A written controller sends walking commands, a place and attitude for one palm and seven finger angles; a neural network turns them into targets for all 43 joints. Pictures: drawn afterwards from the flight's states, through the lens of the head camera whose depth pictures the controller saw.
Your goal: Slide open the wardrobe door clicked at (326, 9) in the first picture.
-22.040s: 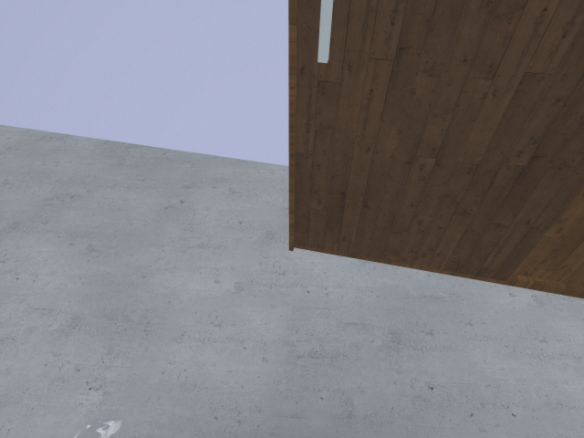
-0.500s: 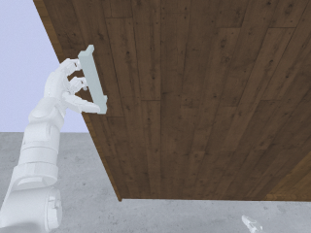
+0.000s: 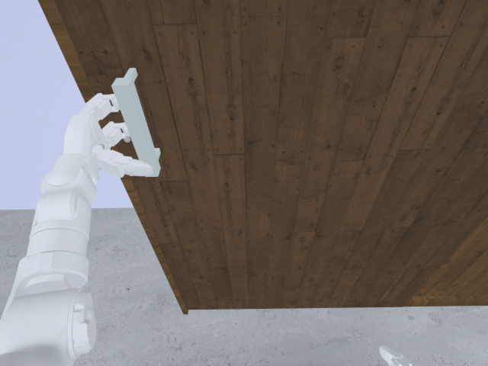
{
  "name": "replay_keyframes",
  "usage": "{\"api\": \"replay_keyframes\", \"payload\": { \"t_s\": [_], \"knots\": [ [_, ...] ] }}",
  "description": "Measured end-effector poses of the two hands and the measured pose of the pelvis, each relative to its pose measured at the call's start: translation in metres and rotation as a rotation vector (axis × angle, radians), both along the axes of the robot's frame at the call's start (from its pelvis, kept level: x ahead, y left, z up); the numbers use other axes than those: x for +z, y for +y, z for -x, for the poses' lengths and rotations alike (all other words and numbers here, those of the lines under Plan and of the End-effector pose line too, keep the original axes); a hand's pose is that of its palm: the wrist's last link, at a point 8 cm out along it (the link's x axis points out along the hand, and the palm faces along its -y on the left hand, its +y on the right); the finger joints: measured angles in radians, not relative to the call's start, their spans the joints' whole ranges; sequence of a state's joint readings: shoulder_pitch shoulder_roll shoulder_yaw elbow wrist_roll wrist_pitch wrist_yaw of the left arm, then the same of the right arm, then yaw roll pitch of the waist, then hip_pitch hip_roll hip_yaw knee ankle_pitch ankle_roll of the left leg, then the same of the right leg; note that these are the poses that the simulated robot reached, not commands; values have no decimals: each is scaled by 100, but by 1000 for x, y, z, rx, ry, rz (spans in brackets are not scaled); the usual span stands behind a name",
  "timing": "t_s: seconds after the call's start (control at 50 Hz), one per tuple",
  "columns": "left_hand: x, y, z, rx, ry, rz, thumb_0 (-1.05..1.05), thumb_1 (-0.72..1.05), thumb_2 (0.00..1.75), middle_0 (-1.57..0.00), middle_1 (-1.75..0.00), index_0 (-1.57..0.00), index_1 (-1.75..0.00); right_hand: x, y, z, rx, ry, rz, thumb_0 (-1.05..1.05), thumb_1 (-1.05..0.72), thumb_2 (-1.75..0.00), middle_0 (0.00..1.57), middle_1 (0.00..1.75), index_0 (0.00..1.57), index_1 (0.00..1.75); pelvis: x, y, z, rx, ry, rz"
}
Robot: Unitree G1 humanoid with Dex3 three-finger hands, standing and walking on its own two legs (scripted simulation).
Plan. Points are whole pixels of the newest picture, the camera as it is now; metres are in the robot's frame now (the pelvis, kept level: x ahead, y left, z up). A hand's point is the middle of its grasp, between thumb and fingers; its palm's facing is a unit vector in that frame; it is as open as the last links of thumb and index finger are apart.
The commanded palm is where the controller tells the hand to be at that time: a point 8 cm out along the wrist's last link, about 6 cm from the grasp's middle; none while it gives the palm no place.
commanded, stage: slide the fingers in behind the handle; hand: left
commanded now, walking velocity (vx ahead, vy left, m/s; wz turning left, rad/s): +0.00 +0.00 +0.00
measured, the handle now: (142, 125) +0.46 +0.19 +0.19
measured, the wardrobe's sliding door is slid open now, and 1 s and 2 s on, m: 0.00 0.00 0.00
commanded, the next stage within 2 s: grip the handle and tug to test in 1.48 s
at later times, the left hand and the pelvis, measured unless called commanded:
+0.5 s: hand (136, 143) +0.41 +0.19 +0.19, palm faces +0.06 -1.00 -0.01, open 14.0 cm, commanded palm +0.38 +0.23 +0.19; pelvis +0.01 +0.00 +0.00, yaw +0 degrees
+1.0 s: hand (150, 142) +0.41 +0.16 +0.19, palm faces +0.05 -1.00 +0.01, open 14.0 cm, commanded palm +0.39 +0.21 +0.19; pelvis +0.01 +0.00 +0.00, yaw +0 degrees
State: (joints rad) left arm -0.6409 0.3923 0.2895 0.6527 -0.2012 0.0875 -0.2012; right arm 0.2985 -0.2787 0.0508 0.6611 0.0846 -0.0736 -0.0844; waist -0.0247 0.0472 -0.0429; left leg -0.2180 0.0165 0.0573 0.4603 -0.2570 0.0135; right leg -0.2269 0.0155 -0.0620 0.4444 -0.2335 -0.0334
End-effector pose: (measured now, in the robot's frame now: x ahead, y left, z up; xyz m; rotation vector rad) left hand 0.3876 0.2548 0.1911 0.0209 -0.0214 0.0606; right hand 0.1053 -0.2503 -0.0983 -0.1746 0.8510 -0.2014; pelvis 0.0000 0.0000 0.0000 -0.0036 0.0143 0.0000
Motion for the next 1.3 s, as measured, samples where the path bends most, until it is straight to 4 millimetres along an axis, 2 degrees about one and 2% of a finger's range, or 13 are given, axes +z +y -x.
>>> {"api": "replay_keyframes", "payload": {
  "t_s": [0.18, 0.38, 0.5, 0.66, 0.9, 0.98, 1.3],
  "knots": [
    [-3, -11, 8, -12, -20, 12, -1, -50, 30, -31, -121, -31, -121, 4, 3, -15, 16, -35, -6, 1, -90, -90, 20, 30, 20, 30, 0, 0, -3, -3, -12, 0],
    [2, -15, 8, -5, -17, 11, -1, -50, 30, -30, -120, -30, -120, 11, 12, -41, 51, -82, -19, 1, -90, -90, 20, 30, 20, 30, 1, 0, -6, 2, -13, -1],
    [-4, -15, 7, -1, 18, 12, -1, -50, 30, -30, -120, -30, -120, 12, 14, -49, 59, -83, -20, 1, -90, -90, 20, 30, 20, 30, 1, -1, -8, 6, -12, 0],
    [-1, -29, 3, -24, -8, 28, -1, -50, 30, -30, -120, -30, -120, 10, 16, -49, 59, -64, -19, 1, -90, -90, 20, 30, 20, 30, 1, 1, -10, 5, -12, 0],
    [-1, -32, 3, -12, 3, 15, -1, -50, 30, -31, -121, -30, -120, 6, 15, -40, 43, -32, -25, 1, -90, -90, 20, 30, 20, 30, 1, 2, -12, 1, -15, 0],
    [-4, -38, 3, -20, 13, 26, -1, -50, 30, -30, -121, -30, -120, 6, 15, -39, 48, -25, -21, 1, -90, -90, 20, 30, 20, 30, 1, 2, -10, 6, -18, 1],
    [-3, -40, 2, -3, 15, 17, -1, -50, 30, -30, -120, -29, -120, 6, 18, -37, 53, -28, -24, 1, -90, -90, 20, 30, 20, 30, 2, 1, -7, 4, -20, 0]
  ]
}}
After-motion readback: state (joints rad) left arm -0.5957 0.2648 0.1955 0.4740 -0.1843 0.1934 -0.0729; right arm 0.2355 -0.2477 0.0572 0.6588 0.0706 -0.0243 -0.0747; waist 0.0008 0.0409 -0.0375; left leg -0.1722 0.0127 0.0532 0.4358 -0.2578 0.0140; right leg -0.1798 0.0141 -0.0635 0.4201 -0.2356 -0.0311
